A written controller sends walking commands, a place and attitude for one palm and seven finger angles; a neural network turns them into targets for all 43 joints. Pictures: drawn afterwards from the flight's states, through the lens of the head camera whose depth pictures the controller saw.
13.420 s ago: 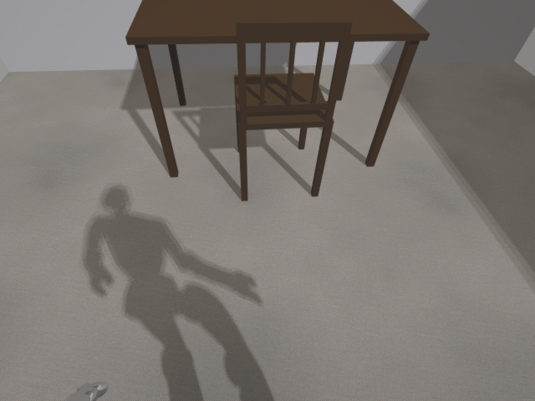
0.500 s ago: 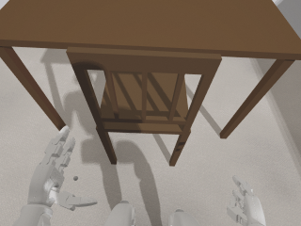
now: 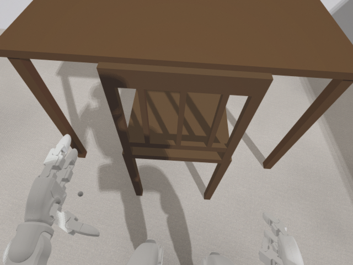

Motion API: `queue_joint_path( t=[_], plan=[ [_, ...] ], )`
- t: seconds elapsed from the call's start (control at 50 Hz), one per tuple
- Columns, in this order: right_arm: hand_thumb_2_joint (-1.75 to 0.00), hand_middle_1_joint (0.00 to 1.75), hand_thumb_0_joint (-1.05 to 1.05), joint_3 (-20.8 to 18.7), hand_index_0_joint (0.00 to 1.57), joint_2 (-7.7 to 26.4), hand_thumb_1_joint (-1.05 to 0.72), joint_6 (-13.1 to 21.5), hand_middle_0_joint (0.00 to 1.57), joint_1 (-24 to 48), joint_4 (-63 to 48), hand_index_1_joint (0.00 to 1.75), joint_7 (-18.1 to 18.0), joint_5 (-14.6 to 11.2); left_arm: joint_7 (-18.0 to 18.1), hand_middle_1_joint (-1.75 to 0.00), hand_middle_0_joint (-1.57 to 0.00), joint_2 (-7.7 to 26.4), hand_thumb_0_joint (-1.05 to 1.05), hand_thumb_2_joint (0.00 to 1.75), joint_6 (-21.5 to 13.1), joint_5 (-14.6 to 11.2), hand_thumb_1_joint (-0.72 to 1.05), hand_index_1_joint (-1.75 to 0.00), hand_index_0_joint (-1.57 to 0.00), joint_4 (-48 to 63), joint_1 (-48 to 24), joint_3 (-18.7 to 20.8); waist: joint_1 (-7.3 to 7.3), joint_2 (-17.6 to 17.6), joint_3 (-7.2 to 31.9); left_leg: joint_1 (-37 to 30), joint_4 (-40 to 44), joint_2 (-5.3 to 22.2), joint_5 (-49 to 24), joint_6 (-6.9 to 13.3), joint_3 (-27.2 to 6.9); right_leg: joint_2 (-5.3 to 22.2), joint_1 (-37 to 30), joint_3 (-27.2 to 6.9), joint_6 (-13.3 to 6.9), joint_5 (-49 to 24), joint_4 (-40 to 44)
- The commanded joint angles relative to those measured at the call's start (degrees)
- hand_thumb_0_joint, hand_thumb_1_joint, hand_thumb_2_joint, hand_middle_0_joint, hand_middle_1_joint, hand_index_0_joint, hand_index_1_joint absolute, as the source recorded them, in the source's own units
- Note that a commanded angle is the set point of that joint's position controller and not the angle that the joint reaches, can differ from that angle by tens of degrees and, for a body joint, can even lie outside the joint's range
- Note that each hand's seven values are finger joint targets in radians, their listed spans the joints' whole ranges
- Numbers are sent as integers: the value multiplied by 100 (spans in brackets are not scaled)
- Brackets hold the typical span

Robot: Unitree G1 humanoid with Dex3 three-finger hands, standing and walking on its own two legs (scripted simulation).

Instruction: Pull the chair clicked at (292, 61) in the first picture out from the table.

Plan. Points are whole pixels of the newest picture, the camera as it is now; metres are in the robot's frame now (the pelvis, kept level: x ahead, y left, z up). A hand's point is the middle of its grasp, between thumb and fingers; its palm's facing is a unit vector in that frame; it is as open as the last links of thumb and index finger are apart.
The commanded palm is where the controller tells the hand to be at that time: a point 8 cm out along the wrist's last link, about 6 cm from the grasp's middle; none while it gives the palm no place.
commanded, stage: raise the hand toward the chair's back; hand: left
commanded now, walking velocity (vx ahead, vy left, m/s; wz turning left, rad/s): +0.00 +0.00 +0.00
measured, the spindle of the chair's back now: (180, 120) +0.50 +0.02 -0.02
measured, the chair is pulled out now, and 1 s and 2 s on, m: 0.00 0.00 0.00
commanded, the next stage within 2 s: aim the fingers beside a spindle in 0.42 s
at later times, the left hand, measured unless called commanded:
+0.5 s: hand (95, 193) +0.25 +0.18 +0.04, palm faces +0.00 -1.00 -0.05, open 16.9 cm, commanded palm +0.23 +0.24 +0.04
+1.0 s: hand (112, 184) +0.28 +0.16 +0.02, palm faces +0.00 -1.00 -0.04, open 16.9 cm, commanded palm +0.26 +0.22 +0.02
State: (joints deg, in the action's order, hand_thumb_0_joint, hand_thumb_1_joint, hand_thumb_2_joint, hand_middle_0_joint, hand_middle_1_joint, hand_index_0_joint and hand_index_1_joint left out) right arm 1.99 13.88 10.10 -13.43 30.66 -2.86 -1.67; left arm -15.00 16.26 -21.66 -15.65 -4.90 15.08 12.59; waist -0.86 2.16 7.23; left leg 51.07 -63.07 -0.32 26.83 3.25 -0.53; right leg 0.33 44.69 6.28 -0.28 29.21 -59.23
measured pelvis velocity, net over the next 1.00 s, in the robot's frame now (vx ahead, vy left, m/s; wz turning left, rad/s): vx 0.01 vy -0.03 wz -0.01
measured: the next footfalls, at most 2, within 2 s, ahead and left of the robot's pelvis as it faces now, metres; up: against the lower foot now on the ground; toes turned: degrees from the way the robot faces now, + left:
none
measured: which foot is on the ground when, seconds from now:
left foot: down 0.00-1.00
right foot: down 0.00-1.00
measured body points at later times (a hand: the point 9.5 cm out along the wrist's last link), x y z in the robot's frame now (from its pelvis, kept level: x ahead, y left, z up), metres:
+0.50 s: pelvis +0.01 -0.02 +0.00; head +0.08 -0.01 +0.45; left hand +0.24 +0.24 +0.05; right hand +0.18 -0.26 -0.08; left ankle +0.04 +0.08 -0.66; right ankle +0.00 -0.12 -0.66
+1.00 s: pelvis +0.01 -0.03 -0.01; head +0.09 -0.03 +0.43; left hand +0.27 +0.21 +0.03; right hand +0.17 -0.28 -0.10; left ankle +0.04 +0.08 -0.66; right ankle +0.00 -0.12 -0.66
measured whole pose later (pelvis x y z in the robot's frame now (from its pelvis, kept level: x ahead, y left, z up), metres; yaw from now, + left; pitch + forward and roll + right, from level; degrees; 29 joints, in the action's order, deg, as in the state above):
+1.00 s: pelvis +0.01 -0.03 -0.01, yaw -1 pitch +17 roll -2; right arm 0.6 14.6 9.5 -12.9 32.2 -2.2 -1.5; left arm -14.6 14.1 -24.4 -15.6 -13.1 9.3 11.6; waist -2.0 2.2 8.2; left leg 53.9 -64.9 1.0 28.0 0.8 -0.6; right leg -0.9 48.9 6.2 -2.7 31.4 -63.1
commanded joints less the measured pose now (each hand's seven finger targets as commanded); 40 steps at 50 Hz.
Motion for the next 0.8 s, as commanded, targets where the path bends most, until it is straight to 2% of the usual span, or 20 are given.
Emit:
queue_joint_path(
  t=[0.0,0.06,0.08,0.14,0.16,0.24,0.34,0.36,0.4,0.44,0.46,0.5,0.54,0.58,0.64,0.66,0.7,0.74,0.76,0.78],
  plan=[
    [-90,30,0,-434,20,899,-90,370,20,172,-897,30,-89,-45,-200,-8,-6,639,0,30,-180,-120,-50,-8,-6,1125,-154,251,14,314,1402,-1732,1244,135,-1448,-297,-522,-169,-280,-68,-154,-960,795],
    [-90,30,0,-449,20,863,-90,398,20,151,-840,30,-70,8,-21,-8,-6,875,0,30,-282,-117,-50,-8,-6,1339,-114,526,70,312,1506,-1802,1210,145,-1721,-311,-522,-178,-303,-72,-146,-1078,767],
    [-90,30,0,-447,20,835,-90,399,20,132,-841,30,-60,17,56,-8,-6,803,0,30,-351,-126,-50,-8,-6,1425,-111,511,56,318,1489,-1809,1200,143,-1775,-312,-495,-172,-311,-65,-144,-1132,751],
    [-90,30,0,-443,20,820,-90,393,20,169,-770,30,-27,35,206,-8,-6,666,0,30,-531,-88,-50,-8,-6,1265,-217,439,-13,332,1165,-1644,1179,158,-1470,-324,-491,-175,-54,-44,-149,-915,706],
    [-90,30,0,-446,20,834,-90,378,20,163,-749,30,-27,44,233,-8,-6,731,0,30,-557,-56,-50,-8,-6,1153,-223,498,-8,218,1106,-1530,1170,149,-1431,-303,-486,-174,-77,-53,-155,-908,700],
    [-90,30,0,-461,20,869,-90,355,20,142,-787,30,-16,28,83,-8,-6,607,0,30,-541,-46,-50,-8,-6,951,-186,318,-40,225,1268,-1440,1062,114,-1411,-255,-380,-146,-188,-127,-139,-1045,706],
    [-90,30,0,-476,20,847,-90,358,20,138,-826,30,-48,-13,-88,-8,-6,718,0,30,-465,-132,-50,-8,-6,1241,-153,359,-16,212,1582,-1584,1003,98,-1691,-204,-313,-143,-501,-208,-120,-1411,775],
    [-90,30,0,-471,20,833,-90,348,20,154,-802,30,-56,0,-61,-8,-6,802,0,30,-466,-140,-50,-8,-6,1253,-170,445,-15,238,1551,-1526,968,88,-1707,-183,-291,-151,-525,-234,-118,-1468,782],
    [-90,30,0,-458,20,797,-90,348,20,173,-776,30,-64,-5,-30,-8,-6,699,0,30,-484,-175,-50,-8,-6,1167,-190,432,-48,79,1356,-1413,964,79,-1581,-177,-290,-146,-484,-235,-106,-1414,810],
    [-90,30,0,-449,20,788,-90,346,20,192,-740,30,-69,1,15,-8,-6,670,0,30,-533,-188,-50,-8,-6,1077,-263,457,-64,90,1259,-1283,923,68,-1440,-171,-270,-139,-420,-260,-102,-1313,812],
    [-90,30,0,-451,20,792,-90,338,20,196,-709,30,-68,11,33,-8,-6,727,0,30,-534,-167,-50,-8,-6,969,-269,516,-76,-46,1204,-1182,875,68,-1412,-155,-264,-142,-434,-287,-97,-1314,811],
    [-90,30,0,-449,20,787,-90,342,20,200,-722,30,-55,6,13,-8,-6,647,0,30,-571,-148,-50,-8,-6,984,-331,418,-77,142,1246,-1223,854,59,-1453,-162,-237,-122,-428,-315,-101,-1396,788],
    [-90,30,0,-449,20,799,-90,343,20,197,-745,30,-45,5,-44,-8,-6,541,0,30,-558,-124,-50,-8,-6,894,-271,285,-81,156,1313,-1224,844,57,-1436,-163,-236,-116,-393,-294,-103,-1360,753],
    [-90,30,0,-427,20,809,-90,347,20,177,-720,30,-47,3,-86,-8,-6,490,0,30,-545,-67,-50,-8,-6,834,-610,104,-179,148,1271,-1166,772,60,-1367,-137,-233,-110,-325,-355,-88,-1336,757],
    [-90,30,0,-421,20,833,-90,364,20,168,-700,30,-71,8,-111,-8,-6,561,0,30,-563,-75,-50,-8,-6,793,-945,111,-212,88,1308,-1057,693,56,-1240,-128,-231,-94,-289,-420,-79,-1217,767],
    [-90,30,0,-436,20,833,-90,365,20,163,-649,30,-85,14,-85,-8,-6,719,0,30,-579,-78,-50,-8,-6,699,-965,302,-194,-74,1317,-969,632,68,-1269,-118,-220,-100,-343,-475,-70,-1266,767],
    [-90,30,0,-444,20,809,-90,353,20,173,-681,30,-74,15,-62,-8,-6,732,0,30,-618,-97,-50,-8,-6,692,-871,390,-113,-86,1540,-972,621,56,-1379,-119,-183,-87,-518,-520,-61,-1413,728],
    [-90,30,0,-441,20,778,-90,346,20,213,-685,30,-56,19,-14,-8,-6,754,0,30,-667,-126,-50,-8,-6,779,-878,485,-14,183,1674,-1007,634,45,-1488,-135,-151,-71,-625,-528,-80,-1526,674],
    [-90,30,0,-453,20,768,-90,326,20,228,-672,30,-41,21,40,-8,-6,843,0,30,-653,-108,-50,-8,-6,720,-743,576,25,171,1684,-1004,628,47,-1565,-133,-144,-78,-668,-534,-80,-1626,663],
    [-90,30,0,-443,20,755,-90,310,20,213,-702,30,-16,29,60,-8,-6,728,0,30,-645,-103,-50,-8,-6,735,-664,499,25,180,1770,-1050,637,43,-1654,-127,-135,-75,-695,-509,-74,-1746,634]
  ],
)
